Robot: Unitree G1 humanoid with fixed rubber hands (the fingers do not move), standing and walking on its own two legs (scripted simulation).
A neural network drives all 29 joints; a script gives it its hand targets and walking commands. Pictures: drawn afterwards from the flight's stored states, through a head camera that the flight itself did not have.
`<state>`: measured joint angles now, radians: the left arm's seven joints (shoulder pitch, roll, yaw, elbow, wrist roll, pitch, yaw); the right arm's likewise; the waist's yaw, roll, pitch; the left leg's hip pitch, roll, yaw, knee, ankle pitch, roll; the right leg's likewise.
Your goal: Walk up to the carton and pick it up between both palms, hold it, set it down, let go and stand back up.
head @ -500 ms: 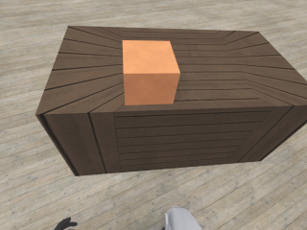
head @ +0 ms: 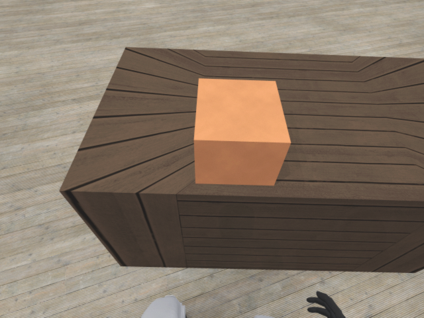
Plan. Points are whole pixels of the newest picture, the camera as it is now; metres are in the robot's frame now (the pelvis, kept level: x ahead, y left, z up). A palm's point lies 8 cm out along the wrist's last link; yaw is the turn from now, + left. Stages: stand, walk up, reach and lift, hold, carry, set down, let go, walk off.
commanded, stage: walk up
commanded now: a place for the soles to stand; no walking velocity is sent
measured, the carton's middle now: (236, 131) +0.56 -0.05 -0.02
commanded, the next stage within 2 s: stand in 1.18 s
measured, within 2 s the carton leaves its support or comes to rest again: neither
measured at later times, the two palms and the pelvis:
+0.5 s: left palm out of the picture +0.13 +0.23 -0.10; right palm out of the picture +0.12 -0.24 -0.11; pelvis +0.05 +0.00 +0.02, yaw -2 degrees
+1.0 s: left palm out of the picture +0.09 +0.24 -0.11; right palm out of the picture +0.08 -0.25 -0.11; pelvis +0.05 -0.01 +0.02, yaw -3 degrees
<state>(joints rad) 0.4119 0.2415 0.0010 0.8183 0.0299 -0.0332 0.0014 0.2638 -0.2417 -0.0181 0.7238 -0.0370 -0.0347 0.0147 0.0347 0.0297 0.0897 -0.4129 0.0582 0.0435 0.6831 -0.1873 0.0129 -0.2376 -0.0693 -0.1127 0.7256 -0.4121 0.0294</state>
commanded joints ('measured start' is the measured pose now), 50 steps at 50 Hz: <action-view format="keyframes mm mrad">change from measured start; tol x8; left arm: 1 66 29 -20 -74 -21 27 2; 21 -101 98 -9 18 -36 7 4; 50 -93 132 -24 137 -39 12 12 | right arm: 1 138 -169 -38 -45 28 -1 -27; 7 -73 -118 -1 -33 23 41 -30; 50 -22 -140 43 236 29 24 -25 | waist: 1 -50 157 -165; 4 -48 156 -50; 15 -40 -33 -138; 50 -44 -36 -55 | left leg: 1 238 343 -461 -288 210 187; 3 141 307 -463 -381 -82 223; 7 34 172 -190 -254 49 97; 9 93 86 -120 -224 -50 51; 16 216 85 -85 -176 215 58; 24 204 67 -66 -217 100 44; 50 245 85 -57 -266 72 44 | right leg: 1 -156 31 52 170 -199 -27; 3 -192 11 98 191 -285 -26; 7 55 0 93 -152 150 -50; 9 -32 -48 214 -243 115 -70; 11 -114 -40 195 -265 94 -67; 16 -19 -47 179 -261 294 -68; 50 -40 -39 198 -338 230 -75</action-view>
